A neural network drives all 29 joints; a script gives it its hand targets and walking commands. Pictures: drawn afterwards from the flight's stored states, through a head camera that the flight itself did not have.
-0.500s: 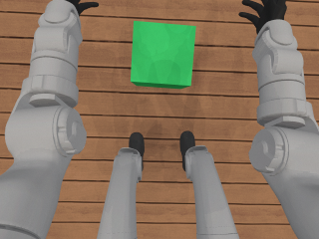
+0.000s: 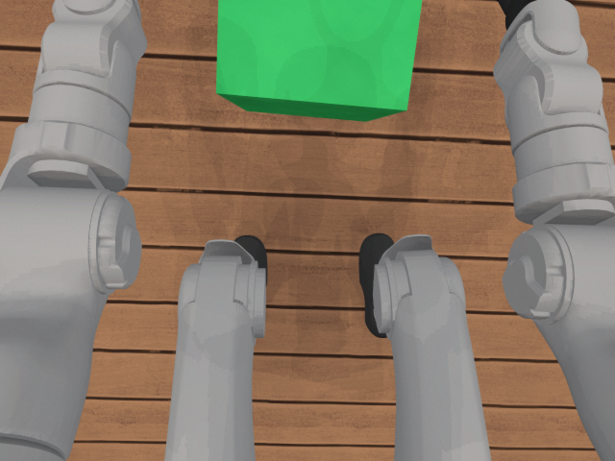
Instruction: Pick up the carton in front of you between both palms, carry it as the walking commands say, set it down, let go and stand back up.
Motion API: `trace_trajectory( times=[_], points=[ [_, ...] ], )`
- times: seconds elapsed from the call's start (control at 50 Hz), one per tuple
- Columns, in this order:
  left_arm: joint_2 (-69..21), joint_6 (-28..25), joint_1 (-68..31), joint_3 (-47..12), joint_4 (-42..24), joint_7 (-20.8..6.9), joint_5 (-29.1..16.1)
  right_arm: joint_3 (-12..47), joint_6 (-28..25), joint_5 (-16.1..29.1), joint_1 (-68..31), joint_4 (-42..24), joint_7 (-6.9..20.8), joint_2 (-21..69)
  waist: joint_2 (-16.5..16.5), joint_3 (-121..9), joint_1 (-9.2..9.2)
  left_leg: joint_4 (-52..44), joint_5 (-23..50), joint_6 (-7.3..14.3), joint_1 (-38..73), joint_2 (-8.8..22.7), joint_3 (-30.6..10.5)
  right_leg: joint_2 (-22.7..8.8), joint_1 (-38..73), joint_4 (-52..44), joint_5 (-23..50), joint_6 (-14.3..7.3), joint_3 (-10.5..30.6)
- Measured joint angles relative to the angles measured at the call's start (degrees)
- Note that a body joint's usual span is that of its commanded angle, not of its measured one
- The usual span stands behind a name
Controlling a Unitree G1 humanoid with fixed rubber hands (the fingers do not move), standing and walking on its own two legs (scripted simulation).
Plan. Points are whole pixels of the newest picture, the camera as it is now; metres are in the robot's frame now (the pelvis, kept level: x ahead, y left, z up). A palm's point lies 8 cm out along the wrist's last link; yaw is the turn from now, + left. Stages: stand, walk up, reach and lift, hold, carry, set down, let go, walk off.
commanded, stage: reach and lift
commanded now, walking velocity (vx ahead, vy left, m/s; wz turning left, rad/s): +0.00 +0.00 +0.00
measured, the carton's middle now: (315, 34) +0.56 +0.00 -0.32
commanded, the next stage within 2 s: none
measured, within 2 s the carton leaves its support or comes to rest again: leaves its support in 1.22 s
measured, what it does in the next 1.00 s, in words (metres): lowers itself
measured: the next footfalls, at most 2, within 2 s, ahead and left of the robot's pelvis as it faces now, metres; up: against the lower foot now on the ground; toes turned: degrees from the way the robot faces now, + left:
none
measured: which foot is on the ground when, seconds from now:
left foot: down 0.00-1.00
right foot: down 0.00-1.00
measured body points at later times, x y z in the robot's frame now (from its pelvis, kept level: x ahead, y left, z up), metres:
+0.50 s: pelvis +0.00 +0.00 -0.08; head +0.38 +0.01 +0.15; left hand +0.58 +0.18 -0.27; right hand +0.56 -0.18 -0.26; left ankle +0.10 +0.12 -0.41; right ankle +0.10 -0.13 -0.41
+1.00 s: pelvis -0.01 +0.00 -0.07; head +0.37 +0.01 +0.15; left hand +0.58 +0.15 -0.26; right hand +0.56 -0.15 -0.26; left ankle +0.10 +0.12 -0.41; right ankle +0.10 -0.13 -0.41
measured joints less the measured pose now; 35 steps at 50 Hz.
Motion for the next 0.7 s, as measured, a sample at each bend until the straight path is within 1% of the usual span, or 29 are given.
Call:
trace_trajectory(
  times=[0.06,0.16,0.2,0.26,0.34,0.46,0.7],
  points=[
    [1.0,0.22,-3.38,-1.51,2.64,0.07,-1.37,0.97,0.28,0.72,-3.22,2.36,-0.27,-0.61,-0.04,2.61,-0.21,3.69,0.01,-0.1,-2.04,-0.18,-0.02,0.04,-1.94,3.68,-0.09,0.18,-0.1],
    [1.38,-0.71,-7.38,-2.37,7.42,-0.11,-1.43,1.44,-0.59,0.61,-7.23,7.46,0.13,-0.68,-0.32,6.34,-0.41,8.15,-0.07,-0.1,-4.49,-0.17,-0.17,0.12,-4.15,7.85,-0.16,0.39,-0.43],
    [1.42,-1.31,-8.35,-2.76,8.58,-0.14,-1.44,1.69,-1.15,0.77,-8.39,8.93,0.32,-0.74,-0.49,8.02,-0.41,9.59,-0.22,-0.05,-5.12,-0.09,-0.19,0.15,-4.7,9.17,-0.27,0.48,-0.53],
    [1.8,-2.25,-8.55,-3.24,9.05,-0.04,-1.81,2.45,-2.08,1.25,-10.0,10.3,0.5,-0.62,-0.68,11.34,-0.23,11.79,-1.05,0.37,-4.72,0.8,0.26,0.54,-4.48,11.1,-0.64,0.66,-0.4],
    [1.49,-3.14,-8.12,-4.21,8.74,0.26,-2.82,3.78,-3.04,2.26,-10.15,10.54,0.39,-1.23,-0.62,14.3,-0.18,14.25,-2.43,0.91,-3.84,1.16,0.86,-0.01,-3.6,13.7,-2.1,0.63,-0.31],
    [1.35,-3.57,-8.23,-5.74,8.62,0.33,-4.06,5.35,-3.5,3.69,-10.08,10.79,0.11,-1.76,-0.84,14.84,0.27,16.84,-4.08,1.14,-3.76,1.58,1.03,-0.13,-3.58,16.18,-3.56,0.55,-0.43],
    [-0.46,-3.88,-8.29,-4.85,9.64,0.23,-3.04,5.09,-3.96,2.71,-9.97,11.84,-0.09,-0.22,-0.55,13.22,0.36,16.53,-3.54,1.16,-4.51,1.56,1.0,-0.32,-4.27,15.84,-3.06,0.48,-0.57]
  ],
)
